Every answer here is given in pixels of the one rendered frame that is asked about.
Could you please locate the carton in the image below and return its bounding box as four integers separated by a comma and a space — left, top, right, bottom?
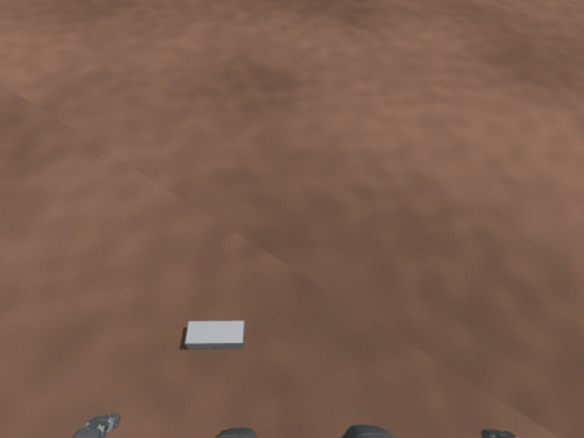
185, 320, 245, 349

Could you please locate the left robot hand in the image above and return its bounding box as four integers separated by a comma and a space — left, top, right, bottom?
72, 413, 120, 438

